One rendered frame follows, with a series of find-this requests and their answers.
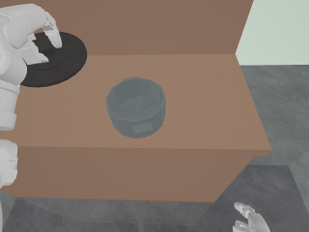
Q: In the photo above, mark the table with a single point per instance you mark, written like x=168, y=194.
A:
x=67, y=146

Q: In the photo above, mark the right robot hand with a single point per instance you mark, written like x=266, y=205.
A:
x=256, y=223

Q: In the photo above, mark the left robot upper arm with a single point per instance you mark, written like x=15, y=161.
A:
x=8, y=167

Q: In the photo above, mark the lid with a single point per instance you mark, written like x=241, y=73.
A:
x=66, y=63

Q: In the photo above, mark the left robot forearm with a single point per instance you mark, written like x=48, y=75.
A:
x=13, y=69

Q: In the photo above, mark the left robot hand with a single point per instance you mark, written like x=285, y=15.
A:
x=33, y=17

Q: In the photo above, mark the knob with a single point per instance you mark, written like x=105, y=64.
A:
x=45, y=46

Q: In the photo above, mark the pot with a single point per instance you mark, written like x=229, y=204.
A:
x=137, y=107

